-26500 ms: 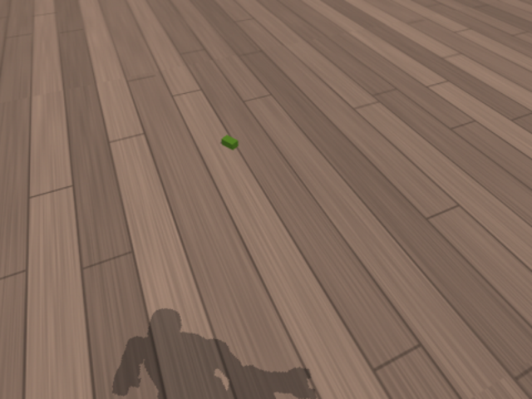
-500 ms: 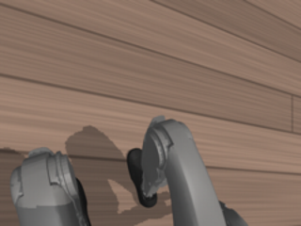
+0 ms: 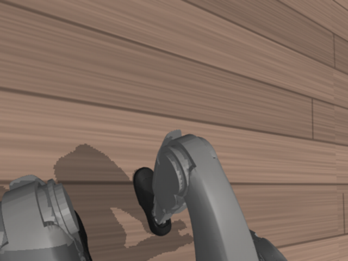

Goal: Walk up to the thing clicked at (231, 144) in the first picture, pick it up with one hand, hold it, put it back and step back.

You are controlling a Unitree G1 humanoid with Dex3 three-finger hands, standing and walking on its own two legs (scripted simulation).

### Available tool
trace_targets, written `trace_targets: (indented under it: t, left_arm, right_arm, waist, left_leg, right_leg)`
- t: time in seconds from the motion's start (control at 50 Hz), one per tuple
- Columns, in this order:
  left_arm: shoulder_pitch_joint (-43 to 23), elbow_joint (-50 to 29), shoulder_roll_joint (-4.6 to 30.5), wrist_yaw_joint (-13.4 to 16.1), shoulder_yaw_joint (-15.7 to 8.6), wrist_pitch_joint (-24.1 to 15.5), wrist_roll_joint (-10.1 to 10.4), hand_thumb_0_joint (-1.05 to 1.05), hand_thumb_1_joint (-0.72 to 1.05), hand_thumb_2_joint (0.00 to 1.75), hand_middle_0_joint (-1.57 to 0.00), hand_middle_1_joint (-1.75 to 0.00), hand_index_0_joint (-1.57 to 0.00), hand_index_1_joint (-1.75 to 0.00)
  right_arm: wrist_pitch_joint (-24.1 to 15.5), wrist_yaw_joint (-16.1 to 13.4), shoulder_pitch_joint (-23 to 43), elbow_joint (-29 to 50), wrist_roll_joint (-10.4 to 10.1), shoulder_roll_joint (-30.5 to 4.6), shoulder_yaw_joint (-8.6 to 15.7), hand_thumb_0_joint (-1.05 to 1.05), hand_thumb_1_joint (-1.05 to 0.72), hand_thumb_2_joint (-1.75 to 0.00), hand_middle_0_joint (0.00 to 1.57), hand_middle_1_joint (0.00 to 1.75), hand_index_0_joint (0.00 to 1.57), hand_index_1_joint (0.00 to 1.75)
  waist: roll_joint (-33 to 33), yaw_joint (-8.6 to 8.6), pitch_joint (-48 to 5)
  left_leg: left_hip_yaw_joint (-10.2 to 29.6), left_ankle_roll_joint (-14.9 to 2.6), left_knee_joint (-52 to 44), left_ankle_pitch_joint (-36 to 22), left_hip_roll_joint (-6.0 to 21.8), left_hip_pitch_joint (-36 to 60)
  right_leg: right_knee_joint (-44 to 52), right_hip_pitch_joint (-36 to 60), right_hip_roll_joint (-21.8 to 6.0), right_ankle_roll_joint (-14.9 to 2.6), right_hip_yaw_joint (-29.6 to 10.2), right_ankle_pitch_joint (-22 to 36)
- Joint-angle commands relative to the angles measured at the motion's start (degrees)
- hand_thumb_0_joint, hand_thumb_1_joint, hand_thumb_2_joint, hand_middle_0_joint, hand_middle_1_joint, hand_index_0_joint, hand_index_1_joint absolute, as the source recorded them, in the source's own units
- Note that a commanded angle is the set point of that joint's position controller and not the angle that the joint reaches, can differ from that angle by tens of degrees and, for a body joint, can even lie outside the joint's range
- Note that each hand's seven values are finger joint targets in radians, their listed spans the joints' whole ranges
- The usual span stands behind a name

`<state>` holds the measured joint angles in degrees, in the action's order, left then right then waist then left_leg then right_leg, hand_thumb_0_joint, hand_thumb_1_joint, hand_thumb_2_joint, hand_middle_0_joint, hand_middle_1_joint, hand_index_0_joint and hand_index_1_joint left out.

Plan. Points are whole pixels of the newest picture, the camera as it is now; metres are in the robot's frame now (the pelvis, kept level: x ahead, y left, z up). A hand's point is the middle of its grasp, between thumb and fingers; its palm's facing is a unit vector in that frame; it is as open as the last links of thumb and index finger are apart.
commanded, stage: rest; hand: left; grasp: from above
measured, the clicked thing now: out of the picture +0.47 +0.36 -0.26
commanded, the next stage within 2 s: open in 0.94 s
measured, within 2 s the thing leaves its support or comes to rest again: rests again in 1.18 s
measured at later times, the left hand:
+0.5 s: hand out of the picture +0.46 +0.35 -0.24, palm faces -0.45 -0.15 -0.88, open 7.6 cm
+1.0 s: hand out of the picture +0.47 +0.35 -0.25, palm faces -0.42 -0.17 -0.89, open 7.6 cm
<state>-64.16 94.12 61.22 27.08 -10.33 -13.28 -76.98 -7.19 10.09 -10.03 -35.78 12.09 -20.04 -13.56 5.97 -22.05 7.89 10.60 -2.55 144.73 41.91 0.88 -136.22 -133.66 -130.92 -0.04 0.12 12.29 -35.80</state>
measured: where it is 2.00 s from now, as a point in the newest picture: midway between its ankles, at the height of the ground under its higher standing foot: (119, 234)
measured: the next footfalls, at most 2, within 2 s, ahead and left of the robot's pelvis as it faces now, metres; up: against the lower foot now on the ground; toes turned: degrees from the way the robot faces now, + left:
none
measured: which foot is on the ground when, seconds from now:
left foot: down 0.00-1.00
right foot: down 0.00-1.00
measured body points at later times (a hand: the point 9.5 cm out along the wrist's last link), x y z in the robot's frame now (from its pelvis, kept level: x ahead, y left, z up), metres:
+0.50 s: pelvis +0.00 +0.00 +0.00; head +0.28 +0.13 +0.32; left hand +0.48 +0.35 -0.19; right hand +0.04 -0.25 -0.05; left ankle +0.06 +0.11 -0.28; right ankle +0.12 -0.11 -0.28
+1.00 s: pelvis +0.00 +0.00 +0.00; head +0.29 +0.13 +0.31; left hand +0.49 +0.35 -0.20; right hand +0.03 -0.25 -0.05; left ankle +0.06 +0.11 -0.28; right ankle +0.12 -0.11 -0.28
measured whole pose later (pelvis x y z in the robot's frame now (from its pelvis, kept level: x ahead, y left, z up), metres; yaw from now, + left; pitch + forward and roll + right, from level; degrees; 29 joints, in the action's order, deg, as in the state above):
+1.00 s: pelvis +0.00 +0.00 +0.00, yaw -2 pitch +30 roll -16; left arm -64.6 96.9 65.4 30.3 -9.8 -12.5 -74.7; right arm -11.6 12.2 -8.0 -34.2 13.0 -20.8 -19.1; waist 8.2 -23.6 11.0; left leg 12.8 -2.5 146.0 42.2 1.5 -135.5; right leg -133.1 -129.9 1.1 0.7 13.9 -34.7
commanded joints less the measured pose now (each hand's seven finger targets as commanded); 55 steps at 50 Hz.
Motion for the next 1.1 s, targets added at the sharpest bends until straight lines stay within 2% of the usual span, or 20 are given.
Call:
trace_targets:
  t: [0.0, 0.04, 0.2, 0.26, 0.36, 0.44, 0.48, 0.56, 0.62, 0.64, 0.7, 0.76, 0.78, 0.8, 0.82, 0.86, 0.88, 0.9, 1.02, 1.08]
  left_arm:
    - [-14.19, -6.26, 13.67, 3.12, -0.12, 0.38, 0.79, 0.00, 0.97, 0.36, -1.25, -0.32, -1.28, -0.29]
    - [-14.57, -5.52, 13.11, 3.07, 0.24, 0.78, 0.83, 0.00, 0.99, 0.33, -1.26, -0.32, -1.29, -0.29]
    - [-15.41, -5.15, 14.35, 4.07, 0.47, 0.95, 1.06, 0.00, 0.98, 0.34, -1.27, -0.31, -1.30, -0.28]
    - [-15.77, -3.83, 13.73, 3.94, 1.19, 1.11, 0.81, 0.00, 0.98, 0.31, -1.27, -0.30, -1.30, -0.27]
    - [-15.80, -3.98, 15.47, 4.96, 0.72, 1.17, 1.24, 0.00, 0.96, 0.34, -1.25, -0.32, -1.28, -0.29]
    - [-15.57, -2.30, 15.04, 4.97, 1.27, 1.34, 1.32, 0.00, 0.93, 0.31, -1.23, -0.30, -1.26, -0.27]
    - [-15.96, -3.49, 16.17, 5.21, 0.93, 1.29, 1.37, 0.00, 0.94, 0.33, -1.25, -0.29, -1.27, -0.27]
    - [-15.52, -1.00, 15.84, 5.11, 1.16, 1.39, 1.97, 0.00, 0.94, 0.32, -1.24, -0.31, -1.27, -0.28]
    - [-15.65, -2.51, 17.29, 4.94, 0.92, 1.26, 1.75, 0.00, 0.93, 0.31, -1.24, -0.30, -1.26, -0.27]
    - [-15.67, -3.98, 18.86, 5.16, 0.20, 1.06, 2.23, 0.00, 0.92, 0.32, -1.24, -0.30, -1.26, -0.27]
    - [-14.49, -3.51, 17.35, 5.15, 1.43, 1.24, 2.24, 0.00, 0.91, 0.37, -1.23, -0.34, -1.25, -0.31]
    - [-13.43, -1.62, 17.49, 5.07, 1.19, 1.35, 3.19, 0.00, 0.90, 0.35, -1.22, -0.31, -1.24, -0.29]
    - [-15.00, -5.64, 19.64, 5.44, 0.33, 0.94, 3.31, 0.00, 0.89, 0.35, -1.21, -0.31, -1.23, -0.30]
    - [-14.22, -3.65, 19.55, 5.76, 0.22, 1.04, 3.02, 0.00, 0.88, 0.35, -1.21, -0.31, -1.22, -0.30]
    - [-13.76, -2.69, 18.76, 5.68, 0.59, 1.13, 2.99, 0.00, 0.89, 0.35, -1.21, -0.31, -1.23, -0.29]
    - [-14.71, -5.79, 19.86, 5.80, -0.46, 0.73, 3.20, 0.00, 0.87, 0.35, -1.20, -0.30, -1.22, -0.29]
    - [-14.00, -3.68, 19.06, 5.53, -0.05, 0.93, 2.69, 0.00, 0.85, 0.34, -1.19, -0.29, -1.21, -0.27]
    - [-14.35, -5.86, 20.10, 5.61, -0.75, 0.86, 3.23, 0.00, 0.85, 0.32, -1.19, -0.29, -1.20, -0.27]
    - [-13.98, -3.80, 16.85, 4.40, 1.39, 1.64, 3.47, 0.00, 0.87, 0.35, -1.20, -0.30, -1.22, -0.29]
    - [-13.01, -3.70, 16.09, 3.60, 1.62, 1.69, 4.07, 0.00, 0.63, 0.27, -0.96, -0.26, -0.98, -0.25]
  right_arm:
    - [0.07, -0.07, -12.48, -1.57, -0.04, -18.06, 5.46, 0.00, -0.90, -0.90, 0.20, 0.30, 0.20, 0.30]
    - [-0.42, 0.23, -12.64, -1.43, -0.02, -18.39, 5.13, 0.00, -0.90, -0.90, 0.20, 0.30, 0.20, 0.30]
    - [-1.20, 0.62, -11.81, -1.01, -0.05, -18.36, 3.92, 0.00, -0.90, -0.90, 0.20, 0.30, 0.20, 0.30]
    - [-1.65, 1.04, -11.88, -0.73, 0.12, -18.60, 3.61, 0.00, -0.90, -0.90, 0.20, 0.30, 0.20, 0.30]
    - [-2.13, 0.95, -10.78, -0.37, 0.14, -18.88, 2.75, 0.00, -0.90, -0.90, 0.20, 0.30, 0.20, 0.30]
    - [-2.81, 1.16, -10.43, 0.21, 0.06, -19.06, 2.36, 0.00, -0.90, -0.90, 0.20, 0.30, 0.20, 0.30]
    - [-2.84, 1.22, -10.65, 0.01, 0.20, -18.89, 1.92, 0.00, -0.90, -0.90, 0.20, 0.30, 0.20, 0.30]
    - [-3.42, 1.54, -10.45, 0.40, 0.46, -19.24, 0.86, 0.00, -0.90, -0.90, 0.20, 0.30, 0.20, 0.30]
    - [-3.61, 1.47, -10.51, 0.57, 0.63, -19.68, 0.79, 0.00, -0.90, -0.90, 0.20, 0.30, 0.20, 0.30]
    - [-3.48, 1.41, -10.20, 0.28, 0.50, -19.42, 0.50, 0.00, -0.90, -0.90, 0.20, 0.30, 0.20, 0.30]
    - [-3.73, 1.53, -10.52, 0.43, 0.52, -19.47, 0.70, 0.00, -0.90, -0.90, 0.20, 0.30, 0.20, 0.30]
    - [-3.99, 1.64, -9.98, 0.30, 0.51, -19.41, 0.42, 0.00, -0.90, -0.90, 0.20, 0.30, 0.20, 0.30]
    - [-3.82, 1.57, -10.39, -0.06, 0.36, -19.53, 0.43, 0.00, -0.90, -0.90, 0.20, 0.30, 0.20, 0.30]
    - [-3.74, 1.44, -10.11, 0.40, 0.44, -19.76, 0.25, 0.00, -0.90, -0.90, 0.20, 0.30, 0.20, 0.30]
    - [-3.83, 1.51, -10.10, 0.27, 0.53, -19.37, -0.12, 0.00, -0.90, -0.90, 0.20, 0.30, 0.20, 0.30]
    - [-3.92, 1.47, -10.15, -0.26, 0.48, -19.80, 0.45, 0.00, -0.90, -0.90, 0.20, 0.30, 0.20, 0.30]
    - [-4.07, 1.59, -10.48, -0.14, 0.75, -19.79, 0.26, 0.00, -0.90, -0.90, 0.20, 0.30, 0.20, 0.30]
    - [-3.96, 1.65, -10.21, -0.47, 0.52, -19.70, 0.21, 0.00, -0.90, -0.90, 0.20, 0.30, 0.20, 0.30]
    - [-3.89, 2.14, -9.93, -0.71, 0.57, -19.11, 0.71, 0.00, -0.90, -0.90, 0.20, 0.30, 0.20, 0.30]
    - [-3.65, 1.99, -9.88, -0.85, 0.35, -19.19, 0.44, 0.00, -0.89, -0.90, 0.20, 0.30, 0.20, 0.30]
  waist:
    - [-32.65, -1.86, -38.87]
    - [-31.59, -2.86, -36.90]
    - [-32.49, -2.78, -38.08]
    - [-32.81, -3.98, -35.69]
    - [-33.14, -3.31, -36.07]
    - [-31.68, -4.11, -33.54]
    - [-32.42, -3.84, -35.71]
    - [-30.08, -5.02, -32.24]
    - [-31.40, -4.57, -33.92]
    - [-32.41, -3.63, -36.23]
    - [-32.71, -4.04, -36.20]
    - [-30.74, -4.01, -34.02]
    - [-32.44, -3.50, -36.96]
    - [-31.12, -3.38, -36.25]
    - [-30.05, -4.08, -34.06]
    - [-32.78, -3.41, -35.86]
    - [-32.44, -4.10, -34.26]
    - [-33.66, -3.31, -35.98]
    - [-32.89, -4.27, -33.99]
    - [-31.21, -4.28, -33.88]
  left_leg:
    - [-1.98, 2.30, -15.81, -17.11, 0.90, 32.74]
    - [-1.49, 2.32, -15.48, -18.14, 1.01, 32.78]
    - [-1.36, 2.28, -15.38, -18.64, 1.18, 33.01]
    - [-1.08, 2.26, -15.48, -17.35, 1.26, 32.65]
    - [-1.11, 2.22, -15.72, -15.97, 1.34, 32.05]
    - [-0.59, 2.16, -15.36, -15.19, 1.47, 30.79]
    - [-0.61, 2.18, -15.46, -16.62, 1.64, 32.60]
    - [-0.55, 1.92, -14.66, -15.19, 1.61, 29.43]
    - [-0.53, 2.09, -14.43, -15.97, 1.78, 31.13]
    - [-0.65, 2.13, -14.62, -16.64, 1.85, 31.41]
    - [-0.95, 2.05, -14.52, -17.12, 1.88, 32.04]
    - [-1.13, 1.74, -13.68, -15.46, 1.76, 29.08]
    - [-1.28, 1.72, -14.17, -16.76, 1.84, 29.94]
    - [-1.16, 1.75, -13.51, -16.86, 1.80, 29.34]
    - [-1.18, 1.60, -13.19, -16.44, 1.82, 28.39]
    - [-0.71, 2.16, -13.95, -17.58, 2.12, 30.66]
    - [-0.06, 2.47, -13.85, -18.19, 2.29, 31.97]
    - [0.18, 2.65, -14.37, -19.12, 2.50, 33.08]
    - [-0.22, 2.09, -14.84, -15.03, 2.25, 30.61]
    - [0.11, 2.15, -14.66, -16.66, 2.34, 30.74]
  right_leg:
    - [9.68, 20.01, 3.51, -2.34, 2.18, 13.84]
    - [9.42, 18.78, 3.22, -2.13, 2.32, 14.51]
    - [9.45, 20.88, 3.63, -2.04, 2.32, 15.65]
    - [9.25, 19.42, 3.51, -1.89, 2.33, 14.58]
    - [9.50, 20.13, 3.74, -1.88, 2.58, 13.75]
    - [9.30, 18.74, 3.70, -1.80, 2.74, 13.15]
    - [9.36, 20.53, 3.76, -1.62, 2.69, 14.33]
    - [9.59, 20.33, 3.68, -1.54, 2.80, 13.61]
    - [9.84, 20.85, 3.58, -1.53, 2.67, 13.99]
    - [10.03, 23.18, 3.85, -1.58, 2.83, 14.56]
    - [9.85, 23.63, 4.12, -1.43, 2.56, 15.32]
    - [10.42, 23.16, 4.13, -1.45, 2.78, 14.26]
    - [10.66, 26.06, 4.24, -1.31, 2.58, 15.53]
    - [10.52, 25.18, 4.19, -1.60, 2.77, 15.44]
    - [10.58, 24.22, 4.15, -1.52, 2.76, 15.03]
    - [10.51, 24.09, 4.09, -1.63, 2.92, 15.49]
    - [9.84, 21.72, 3.77, -1.75, 3.03, 15.36]
    - [9.93, 22.62, 3.93, -1.70, 3.11, 15.77]
    - [10.16, 21.67, 4.03, -1.45, 3.04, 13.76]
    - [10.60, 21.49, 3.93, -1.42, 3.20, 14.41]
